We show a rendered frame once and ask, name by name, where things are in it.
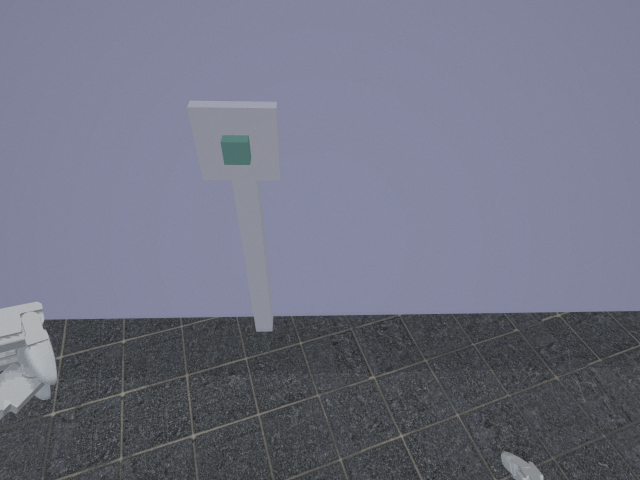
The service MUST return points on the left robot hand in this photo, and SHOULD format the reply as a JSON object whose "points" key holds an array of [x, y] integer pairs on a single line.
{"points": [[27, 357]]}

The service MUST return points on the panel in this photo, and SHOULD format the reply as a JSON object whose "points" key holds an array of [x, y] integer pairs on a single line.
{"points": [[209, 121]]}

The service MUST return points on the button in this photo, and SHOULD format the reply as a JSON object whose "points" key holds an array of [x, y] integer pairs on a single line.
{"points": [[236, 149]]}

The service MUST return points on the right robot hand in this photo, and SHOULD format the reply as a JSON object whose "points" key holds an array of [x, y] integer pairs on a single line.
{"points": [[520, 469]]}

